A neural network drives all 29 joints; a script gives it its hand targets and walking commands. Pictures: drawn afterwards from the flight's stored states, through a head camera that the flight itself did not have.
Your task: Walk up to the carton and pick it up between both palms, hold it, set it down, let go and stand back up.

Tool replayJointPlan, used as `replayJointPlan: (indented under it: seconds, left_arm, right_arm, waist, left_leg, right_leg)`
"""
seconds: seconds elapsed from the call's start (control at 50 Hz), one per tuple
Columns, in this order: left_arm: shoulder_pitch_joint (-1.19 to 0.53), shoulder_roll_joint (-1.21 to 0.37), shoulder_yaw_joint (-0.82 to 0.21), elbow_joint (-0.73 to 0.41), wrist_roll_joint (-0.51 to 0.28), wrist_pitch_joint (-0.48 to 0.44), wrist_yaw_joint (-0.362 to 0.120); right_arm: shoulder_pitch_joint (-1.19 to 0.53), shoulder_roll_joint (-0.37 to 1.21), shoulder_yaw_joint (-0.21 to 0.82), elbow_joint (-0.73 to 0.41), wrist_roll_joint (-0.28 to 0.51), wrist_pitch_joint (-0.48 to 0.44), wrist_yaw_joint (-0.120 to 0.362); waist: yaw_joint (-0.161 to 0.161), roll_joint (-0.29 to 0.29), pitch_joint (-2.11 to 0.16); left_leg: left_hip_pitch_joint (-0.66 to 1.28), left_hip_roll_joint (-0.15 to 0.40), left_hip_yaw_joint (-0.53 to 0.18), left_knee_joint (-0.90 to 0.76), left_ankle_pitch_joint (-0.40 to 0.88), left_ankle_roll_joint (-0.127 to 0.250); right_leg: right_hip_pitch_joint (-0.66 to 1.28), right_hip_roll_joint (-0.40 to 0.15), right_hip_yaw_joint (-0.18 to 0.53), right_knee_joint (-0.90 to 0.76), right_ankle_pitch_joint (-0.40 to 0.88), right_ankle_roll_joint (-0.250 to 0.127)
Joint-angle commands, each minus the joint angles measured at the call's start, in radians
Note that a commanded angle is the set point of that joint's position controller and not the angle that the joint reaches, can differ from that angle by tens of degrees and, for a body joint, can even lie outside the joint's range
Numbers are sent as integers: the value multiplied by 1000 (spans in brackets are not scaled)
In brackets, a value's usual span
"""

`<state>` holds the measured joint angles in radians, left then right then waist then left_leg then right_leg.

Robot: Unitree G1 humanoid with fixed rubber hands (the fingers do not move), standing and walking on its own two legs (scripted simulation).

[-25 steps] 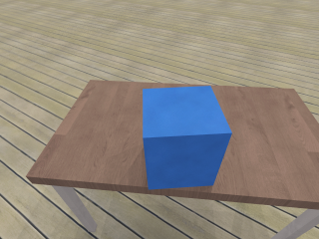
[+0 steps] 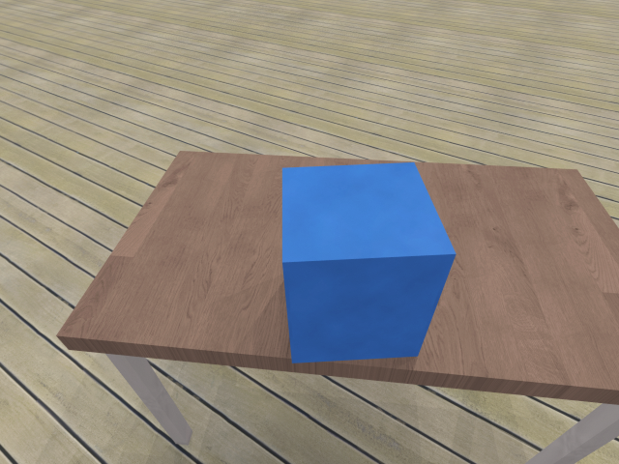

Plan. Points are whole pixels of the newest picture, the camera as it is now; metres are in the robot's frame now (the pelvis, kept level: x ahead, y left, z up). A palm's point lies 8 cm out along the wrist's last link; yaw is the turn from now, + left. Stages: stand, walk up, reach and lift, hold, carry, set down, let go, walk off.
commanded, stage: stand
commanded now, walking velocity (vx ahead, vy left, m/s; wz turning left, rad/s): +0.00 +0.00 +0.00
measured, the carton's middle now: (351, 264) +0.43 -0.05 +0.02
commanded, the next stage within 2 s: none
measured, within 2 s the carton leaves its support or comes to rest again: neither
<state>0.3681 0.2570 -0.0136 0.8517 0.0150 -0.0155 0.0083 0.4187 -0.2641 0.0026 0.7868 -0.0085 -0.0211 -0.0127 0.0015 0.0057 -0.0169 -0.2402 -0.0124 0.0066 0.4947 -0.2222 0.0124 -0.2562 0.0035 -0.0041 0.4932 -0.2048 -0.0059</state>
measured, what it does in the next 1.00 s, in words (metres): stands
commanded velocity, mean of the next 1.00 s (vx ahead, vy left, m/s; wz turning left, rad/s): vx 0.00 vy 0.00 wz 0.00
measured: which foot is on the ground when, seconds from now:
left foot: down 0.00-1.00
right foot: down 0.00-1.00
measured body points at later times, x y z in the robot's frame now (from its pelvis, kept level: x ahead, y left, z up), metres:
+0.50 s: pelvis +0.02 +0.00 +0.00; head +0.01 +0.00 +0.45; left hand +0.07 +0.25 -0.13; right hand +0.05 -0.26 -0.13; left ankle +0.03 +0.11 -0.74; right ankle +0.04 -0.12 -0.74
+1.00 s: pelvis +0.02 -0.01 +0.00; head +0.02 -0.01 +0.45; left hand +0.04 +0.25 -0.14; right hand +0.03 -0.26 -0.14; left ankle +0.03 +0.11 -0.74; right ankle +0.04 -0.12 -0.74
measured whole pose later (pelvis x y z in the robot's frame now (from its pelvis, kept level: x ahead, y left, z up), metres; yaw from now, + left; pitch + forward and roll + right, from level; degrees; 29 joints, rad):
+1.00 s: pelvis +0.02 -0.01 +0.00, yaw +0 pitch -1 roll +0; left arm 0.34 0.23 -0.02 0.95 0.01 -0.01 0.03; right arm 0.38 -0.23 0.00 0.92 0.00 -0.01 -0.03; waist 0.00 0.01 0.01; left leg -0.19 0.00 -0.01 0.44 -0.22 0.00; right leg -0.21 0.02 0.01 0.44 -0.20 -0.01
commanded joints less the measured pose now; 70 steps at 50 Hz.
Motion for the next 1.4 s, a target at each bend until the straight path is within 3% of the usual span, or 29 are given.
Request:
replayJointPlan:
  seconds: [0.0,0.06,0.12,0.18,0.28,0.38,0.46,0.6,0.66,0.76,0.82,0.86,0.92,1.02,1.08,1.12,1.14,1.16,1.22,1.3,1.38]
  left_arm:
    - [12,132,27,-46,-5,-15,8]
    - [16,125,25,-36,-5,-16,8]
    - [10,118,26,-30,-4,-12,9]
    - [14,125,27,-25,-6,-12,12]
    - [1,120,20,-19,-6,-16,16]
    - [-6,117,22,-7,-6,-10,18]
    - [6,112,17,14,-12,-13,22]
    - [4,109,21,29,-13,-10,22]
    - [-5,104,18,29,-13,-8,24]
    - [8,96,19,44,-12,-12,25]
    - [4,97,20,58,-12,-8,25]
    - [16,97,22,63,-8,-3,25]
    - [10,111,29,66,-8,-3,27]
    - [10,90,25,74,-14,-4,28]
    - [8,91,23,81,-14,-8,28]
    - [11,92,27,78,-12,-7,30]
    - [13,84,22,82,-15,-4,30]
    - [20,75,20,80,-14,-2,29]
    - [25,81,28,93,-15,-1,29]
    - [29,79,29,95,-10,2,30]
    - [24,72,28,100,-13,-8,33]
  right_arm:
    - [54,-131,-32,-45,5,-14,-7]
    - [36,-125,-30,-36,5,-14,-9]
    - [28,-128,-31,-28,4,-12,-11]
    - [36,-118,-30,-25,5,-10,-10]
    - [25,-110,-28,-10,5,-15,-13]
    - [29,-112,-29,8,7,-12,-16]
    - [27,-109,-31,22,6,-11,-18]
    - [10,-105,-29,45,12,-8,-20]
    - [24,-98,-29,61,10,-6,-21]
    - [-5,-100,-33,61,6,-9,-23]
    - [14,-89,-31,79,7,-6,-22]
    - [9,-87,-29,86,5,-2,-25]
    - [20,-85,-29,95,8,-1,-24]
    - [19,-88,-32,106,13,-2,-26]
    - [12,-77,-25,108,10,-6,-26]
    - [15,-78,-28,114,10,-3,-27]
    - [13,-81,-26,114,12,-2,-27]
    - [6,-75,-25,116,11,-1,-28]
    - [18,-80,-28,127,11,-2,-28]
    - [16,-76,-33,133,8,1,-30]
    - [15,-71,-25,134,9,-7,-31]
  waist:
    - [-12,-22,104]
    - [-7,-6,95]
    - [-4,9,92]
    - [-7,-23,81]
    - [-6,18,62]
    - [-6,-17,78]
    - [-9,14,72]
    - [2,-7,71]
    - [-10,-24,81]
    - [1,-13,66]
    - [-9,-16,106]
    - [-1,18,108]
    - [-7,-2,100]
    - [-6,-12,97]
    - [-7,12,71]
    - [-2,-20,65]
    - [-5,4,99]
    - [6,5,121]
    - [-5,-22,99]
    - [-2,2,115]
    - [0,-4,54]
  left_leg:
    - [-76,90,-127,-138,-121,13]
    - [-38,95,-116,-119,-63,11]
    - [-61,100,-123,-126,-87,13]
    - [-48,94,-128,-127,-94,15]
    - [-29,98,-130,-120,13,15]
    - [-27,105,-131,-127,39,15]
    - [-1,102,-121,-125,76,9]
    - [11,101,-115,-133,44,6]
    - [8,103,-114,-140,15,8]
    - [30,108,-118,-141,44,9]
    - [10,101,-115,-153,-1,6]
    - [10,100,-117,-154,-29,6]
    - [-2,93,-109,-151,-54,4]
    - [-12,95,-110,-161,-48,5]
    - [9,97,-106,-152,-10,3]
    - [5,99,-102,-152,-24,4]
    - [-4,99,-103,-160,-35,-1]
    - [-8,105,-105,-165,-27,2]
    - [-1,104,-111,-165,-27,7]
    - [-8,93,-102,-159,-80,5]
    - [35,100,-106,-145,35,10]
  right_leg:
    - [-29,-84,133,-123,-110,-9]
    - [-24,-92,130,-121,-62,-9]
    - [-19,-89,124,-117,-68,-8]
    - [-6,-93,125,-127,-87,-10]
    - [27,-96,124,-110,11,-9]
    - [34,-94,114,-112,33,-9]
    - [40,-100,123,-116,76,-10]
    - [31,-93,121,-134,39,-9]
    - [25,-90,117,-144,17,-8]
    - [35,-96,118,-141,50,-6]
    - [10,-93,124,-146,8,-9]
    - [8,-97,129,-151,-9,-5]
    - [1,-92,129,-170,-62,-6]
    - [21,-83,128,-154,-25,-7]
    - [44,-89,126,-144,24,-9]
    - [35,-89,119,-149,-4,-11]
    - [19,-87,120,-148,-17,-8]
    - [10,-86,122,-144,-4,-6]
    - [24,-85,121,-146,-7,-3]
    - [-5,-84,133,-162,-62,-4]
    - [44,-88,121,-147,53,-6]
